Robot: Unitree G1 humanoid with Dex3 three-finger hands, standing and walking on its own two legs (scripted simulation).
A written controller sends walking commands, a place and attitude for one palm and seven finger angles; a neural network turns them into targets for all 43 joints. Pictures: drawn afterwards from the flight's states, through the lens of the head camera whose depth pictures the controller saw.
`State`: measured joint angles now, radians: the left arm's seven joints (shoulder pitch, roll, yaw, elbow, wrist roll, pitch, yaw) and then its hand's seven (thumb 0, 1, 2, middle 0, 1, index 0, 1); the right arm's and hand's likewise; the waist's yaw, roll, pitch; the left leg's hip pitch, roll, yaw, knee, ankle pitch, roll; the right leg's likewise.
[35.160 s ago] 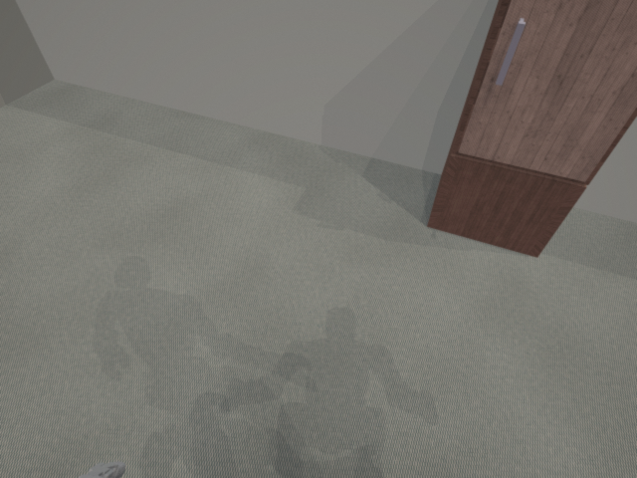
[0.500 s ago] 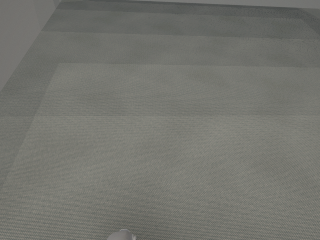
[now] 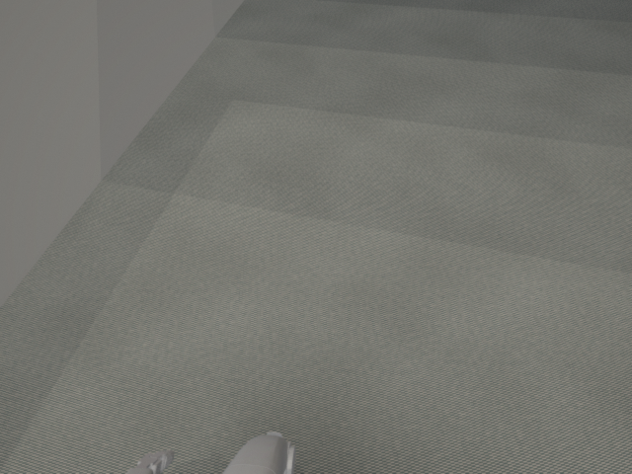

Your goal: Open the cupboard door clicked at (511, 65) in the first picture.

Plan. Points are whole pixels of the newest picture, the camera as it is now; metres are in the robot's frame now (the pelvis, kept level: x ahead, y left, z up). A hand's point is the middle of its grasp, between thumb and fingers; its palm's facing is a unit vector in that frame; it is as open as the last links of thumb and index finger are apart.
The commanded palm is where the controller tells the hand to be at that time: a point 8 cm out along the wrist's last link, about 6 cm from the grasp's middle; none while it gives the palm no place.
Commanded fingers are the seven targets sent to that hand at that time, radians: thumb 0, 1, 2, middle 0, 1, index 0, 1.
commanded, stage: turn to face it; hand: left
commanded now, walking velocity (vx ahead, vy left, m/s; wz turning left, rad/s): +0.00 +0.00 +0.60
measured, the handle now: out of the picture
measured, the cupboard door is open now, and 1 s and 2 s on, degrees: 38 38 38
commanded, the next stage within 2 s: none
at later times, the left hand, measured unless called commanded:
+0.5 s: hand out of the picture +0.05 +0.23 -0.16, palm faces +0.33 -0.90 -0.28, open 7.4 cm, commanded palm none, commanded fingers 0.00 0.90 0.90 -0.20 -0.30 -0.20 -0.30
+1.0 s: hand out of the picture -0.03 +0.16 -0.18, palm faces +0.64 -0.74 -0.23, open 7.3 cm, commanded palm none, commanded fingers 0.00 0.90 0.90 -0.20 -0.30 -0.20 -0.30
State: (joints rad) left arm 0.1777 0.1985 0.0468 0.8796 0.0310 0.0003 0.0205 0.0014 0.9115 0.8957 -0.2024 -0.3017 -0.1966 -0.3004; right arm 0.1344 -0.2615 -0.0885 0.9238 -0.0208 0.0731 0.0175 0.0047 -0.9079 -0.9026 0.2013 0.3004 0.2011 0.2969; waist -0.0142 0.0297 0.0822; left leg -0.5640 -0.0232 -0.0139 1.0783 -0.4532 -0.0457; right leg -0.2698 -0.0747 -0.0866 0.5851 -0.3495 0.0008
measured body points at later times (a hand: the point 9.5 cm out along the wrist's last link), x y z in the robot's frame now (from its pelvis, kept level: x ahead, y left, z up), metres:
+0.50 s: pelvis +0.04 -0.01 +0.00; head +0.10 +0.01 +0.44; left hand +0.04 +0.28 -0.14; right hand +0.21 -0.22 -0.14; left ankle +0.00 +0.11 -0.73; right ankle +0.08 -0.15 -0.69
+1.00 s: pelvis +0.07 -0.02 -0.01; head +0.11 +0.03 +0.43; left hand -0.06 +0.20 -0.16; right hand +0.32 -0.15 -0.14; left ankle -0.01 +0.06 -0.74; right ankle +0.10 -0.14 -0.73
